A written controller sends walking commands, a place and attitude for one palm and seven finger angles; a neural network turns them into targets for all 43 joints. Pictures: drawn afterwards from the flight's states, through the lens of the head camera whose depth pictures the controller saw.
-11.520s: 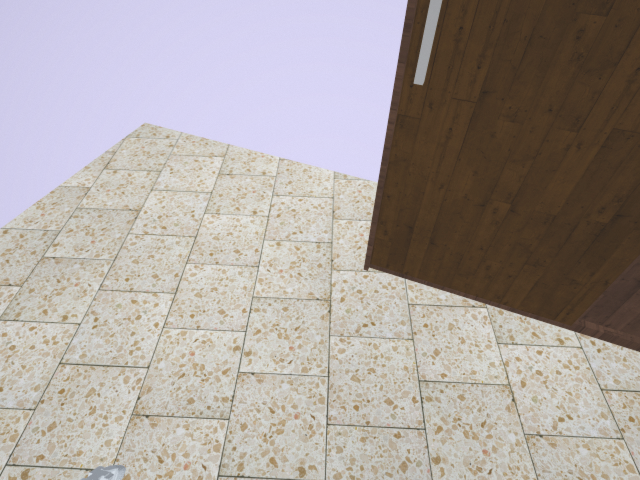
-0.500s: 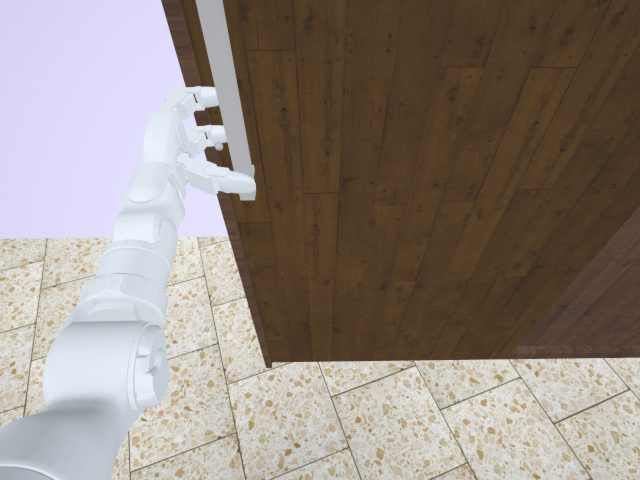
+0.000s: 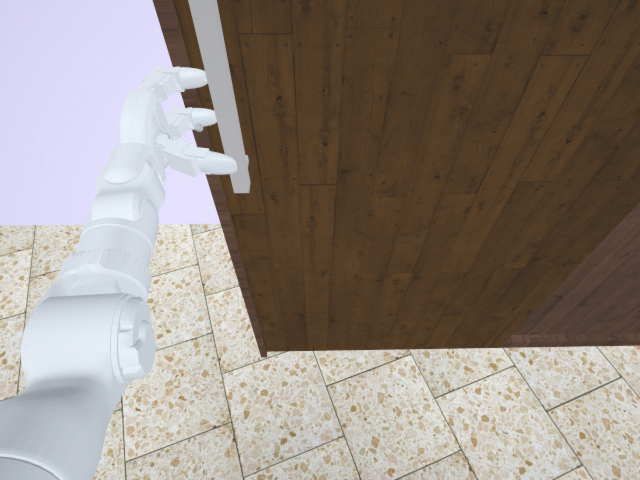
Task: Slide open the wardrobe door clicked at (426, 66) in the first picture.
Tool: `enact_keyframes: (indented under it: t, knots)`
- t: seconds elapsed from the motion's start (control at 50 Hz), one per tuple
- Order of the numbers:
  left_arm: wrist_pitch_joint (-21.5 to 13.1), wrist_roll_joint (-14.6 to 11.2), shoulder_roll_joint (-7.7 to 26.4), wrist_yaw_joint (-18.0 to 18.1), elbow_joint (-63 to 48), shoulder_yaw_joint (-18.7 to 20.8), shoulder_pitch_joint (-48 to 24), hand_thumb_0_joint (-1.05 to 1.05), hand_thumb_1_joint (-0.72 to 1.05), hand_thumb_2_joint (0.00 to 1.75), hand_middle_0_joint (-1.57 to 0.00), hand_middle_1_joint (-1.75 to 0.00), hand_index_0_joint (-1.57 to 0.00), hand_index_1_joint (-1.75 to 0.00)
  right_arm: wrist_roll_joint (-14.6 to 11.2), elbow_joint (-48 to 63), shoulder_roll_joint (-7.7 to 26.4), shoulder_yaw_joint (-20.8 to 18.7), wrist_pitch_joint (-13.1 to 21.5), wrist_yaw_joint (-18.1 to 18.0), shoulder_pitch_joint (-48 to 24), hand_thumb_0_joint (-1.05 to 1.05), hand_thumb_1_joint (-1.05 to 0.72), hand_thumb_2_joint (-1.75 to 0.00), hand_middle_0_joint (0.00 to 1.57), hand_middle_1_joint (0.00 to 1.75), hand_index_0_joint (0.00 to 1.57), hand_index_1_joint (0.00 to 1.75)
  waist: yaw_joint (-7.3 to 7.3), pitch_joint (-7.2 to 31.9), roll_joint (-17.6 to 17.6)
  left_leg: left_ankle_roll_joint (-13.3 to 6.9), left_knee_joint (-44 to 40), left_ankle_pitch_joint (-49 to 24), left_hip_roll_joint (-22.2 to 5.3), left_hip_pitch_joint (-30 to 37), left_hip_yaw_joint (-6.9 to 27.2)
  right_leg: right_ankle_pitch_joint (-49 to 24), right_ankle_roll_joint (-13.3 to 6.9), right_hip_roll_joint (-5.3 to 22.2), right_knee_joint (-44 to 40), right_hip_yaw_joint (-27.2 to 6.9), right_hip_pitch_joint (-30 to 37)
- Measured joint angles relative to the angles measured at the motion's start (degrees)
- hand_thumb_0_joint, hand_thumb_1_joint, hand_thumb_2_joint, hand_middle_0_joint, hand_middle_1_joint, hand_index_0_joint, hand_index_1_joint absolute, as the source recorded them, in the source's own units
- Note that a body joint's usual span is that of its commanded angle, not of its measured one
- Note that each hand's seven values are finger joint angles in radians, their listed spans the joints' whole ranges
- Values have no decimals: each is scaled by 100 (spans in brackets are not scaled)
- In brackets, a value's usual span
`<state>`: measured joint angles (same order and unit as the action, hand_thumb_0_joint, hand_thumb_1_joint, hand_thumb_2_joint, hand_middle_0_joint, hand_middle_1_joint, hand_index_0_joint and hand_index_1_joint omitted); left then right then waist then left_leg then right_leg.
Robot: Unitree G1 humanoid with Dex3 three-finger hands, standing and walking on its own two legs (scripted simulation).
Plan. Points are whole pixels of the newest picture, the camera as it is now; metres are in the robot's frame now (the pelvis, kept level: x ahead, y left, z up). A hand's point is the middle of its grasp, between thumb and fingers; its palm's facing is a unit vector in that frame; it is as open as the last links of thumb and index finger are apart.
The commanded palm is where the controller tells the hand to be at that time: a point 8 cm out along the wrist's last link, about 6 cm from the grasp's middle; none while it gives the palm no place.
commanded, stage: slide the fingers in behind the handle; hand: left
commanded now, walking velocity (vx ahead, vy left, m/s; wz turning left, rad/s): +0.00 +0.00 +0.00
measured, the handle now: (227, 93) +0.53 +0.10 +0.20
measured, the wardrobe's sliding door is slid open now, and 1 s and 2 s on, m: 0.00 0.00 0.00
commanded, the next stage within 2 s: move the hooked fingers beside the handle in 0.94 s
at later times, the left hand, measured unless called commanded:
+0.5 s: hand (215, 140) +0.47 +0.11 +0.18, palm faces -0.03 -1.00 +0.02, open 14.0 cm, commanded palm +0.44 +0.17 +0.18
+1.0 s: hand (221, 140) +0.46 +0.10 +0.18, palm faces +0.00 -1.00 +0.01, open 14.2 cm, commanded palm +0.44 +0.15 +0.18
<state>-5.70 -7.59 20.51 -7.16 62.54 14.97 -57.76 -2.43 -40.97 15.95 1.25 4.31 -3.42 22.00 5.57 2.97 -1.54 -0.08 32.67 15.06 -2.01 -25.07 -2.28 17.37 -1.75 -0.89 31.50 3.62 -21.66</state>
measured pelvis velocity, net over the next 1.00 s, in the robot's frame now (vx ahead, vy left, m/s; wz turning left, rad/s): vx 0.00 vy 0.00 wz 0.00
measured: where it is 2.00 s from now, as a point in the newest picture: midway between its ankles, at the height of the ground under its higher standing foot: outside the picture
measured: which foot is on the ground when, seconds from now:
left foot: down 0.00-1.00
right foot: down 0.00-1.00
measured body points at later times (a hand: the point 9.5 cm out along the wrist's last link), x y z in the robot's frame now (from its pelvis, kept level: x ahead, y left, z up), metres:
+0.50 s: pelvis +0.00 +0.01 +0.00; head +0.02 -0.01 +0.45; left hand +0.47 +0.17 +0.18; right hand +0.07 -0.25 -0.12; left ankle +0.01 +0.12 -0.73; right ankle -0.02 -0.10 -0.73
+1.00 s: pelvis +0.00 +0.00 +0.00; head +0.02 -0.02 +0.45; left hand +0.46 +0.16 +0.19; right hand +0.08 -0.26 -0.12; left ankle +0.01 +0.12 -0.73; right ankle -0.02 -0.10 -0.73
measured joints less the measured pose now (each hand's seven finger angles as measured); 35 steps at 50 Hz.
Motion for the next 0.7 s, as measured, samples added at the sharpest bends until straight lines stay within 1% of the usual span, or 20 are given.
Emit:
enact_keyframes:
  t: [0.14,0.26,0.34,0.4,0.48,0.58,0.7]
  knots:
    - [-24,35,-9,58,112,-69,-144,-1,-50,30,-37,-124,-37,-126,34,-46,-29,-2,9,53,44,1,-90,-89,20,30,20,30,8,47,11,-22,89,23,27,-143,31,21,22,28,63,29,-117]
    - [-40,-23,-136,76,-105,-46,135,-1,-50,30,-34,-122,-33,-123,26,19,-76,26,14,90,53,1,-90,-89,20,30,20,30,7,93,-14,-42,82,63,17,-49,-57,29,43,22,64,-61,-61]
    - [-25,-14,-293,154,-516,-42,450,-1,-50,30,-32,-121,-32,-121,13,93,-114,25,15,108,40,1,-90,-89,20,30,20,30,-17,107,-48,-48,51,85,10,66,-121,35,52,17,50,-126,21]
    - [59,-35,-432,226,-854,-77,700,-1,-50,30,-31,-121,-31,-121,-7,124,-145,26,-9,119,7,1,-90,-89,20,30,20,30,-67,125,-66,-49,5,93,6,184,-159,37,56,12,20,-165,118]
    - [277,-33,-593,321,-1131,-166,873,-1,-50,30,-31,-120,-30,-120,-34,145,-178,45,-55,104,-105,1,-90,-89,20,30,20,30,-130,114,-73,-44,-38,88,6,312,-149,37,51,10,-24,-155,250]
    - [428,4,-654,464,-1270,-270,883,-1,-50,30,-30,-120,-30,-120,-38,180,-195,54,-62,55,-300,1,-90,-89,20,30,20,30,-174,64,-62,-26,-89,47,11,398,-102,19,31,10,-68,-109,350]
    - [461,-35,-675,454,-1042,-340,656,-1,-50,30,-30,-120,-30,-120,-37,173,-169,72,-64,19,-459,1,-90,-89,20,30,20,30,-209,42,-28,-2,-124,-7,23,399,-29,7,6,16,-80,-36,369]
